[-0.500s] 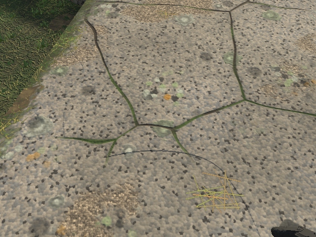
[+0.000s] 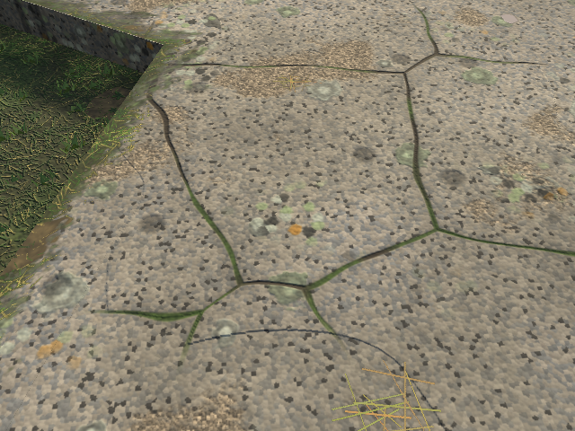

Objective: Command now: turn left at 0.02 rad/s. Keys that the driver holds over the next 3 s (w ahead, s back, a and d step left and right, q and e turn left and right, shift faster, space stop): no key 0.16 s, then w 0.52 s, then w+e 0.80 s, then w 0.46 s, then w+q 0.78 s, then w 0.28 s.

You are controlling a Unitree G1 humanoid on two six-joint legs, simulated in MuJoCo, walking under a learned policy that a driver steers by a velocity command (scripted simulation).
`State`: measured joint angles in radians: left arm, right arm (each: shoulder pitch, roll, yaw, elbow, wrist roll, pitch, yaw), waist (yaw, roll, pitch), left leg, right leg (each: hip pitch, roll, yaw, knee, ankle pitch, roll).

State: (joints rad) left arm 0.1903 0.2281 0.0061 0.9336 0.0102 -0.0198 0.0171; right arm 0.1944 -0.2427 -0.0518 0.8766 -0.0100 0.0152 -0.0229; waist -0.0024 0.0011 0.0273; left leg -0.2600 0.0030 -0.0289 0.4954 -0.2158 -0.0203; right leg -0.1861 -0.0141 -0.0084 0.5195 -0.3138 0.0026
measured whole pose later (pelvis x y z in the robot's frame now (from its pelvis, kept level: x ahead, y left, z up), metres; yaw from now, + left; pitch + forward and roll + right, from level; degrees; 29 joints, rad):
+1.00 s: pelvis +0.35 -0.01 -0.02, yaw -7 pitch +1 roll +0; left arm 0.06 0.26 0.07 0.86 -0.02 -0.08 -0.05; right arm 0.33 -0.25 -0.03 1.01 0.01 -0.10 0.00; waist -0.02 0.00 0.06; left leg -0.17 0.02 -0.02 1.14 -0.44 0.02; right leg -0.45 0.08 -0.04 0.58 -0.15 -0.10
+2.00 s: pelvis +0.87 -0.18 +0.00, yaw -30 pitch +2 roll +1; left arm 0.11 0.26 0.04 0.71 0.00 -0.07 -0.02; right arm 0.34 -0.29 -0.04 0.94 0.03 -0.09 0.01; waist -0.04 0.01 0.03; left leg -0.31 0.04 -0.01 1.09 -0.44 0.01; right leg -0.40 0.01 -0.05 0.54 -0.17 -0.06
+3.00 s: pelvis +1.42 -0.37 -0.01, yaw -2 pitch +2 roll -1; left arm 0.13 0.27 0.05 0.73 0.00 -0.12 -0.03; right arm 0.35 -0.29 -0.06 0.77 0.03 -0.05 -0.01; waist -0.03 0.03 0.00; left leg -0.28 -0.07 -0.14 1.04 -0.48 0.04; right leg -0.43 0.04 -0.01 0.55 -0.17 -0.04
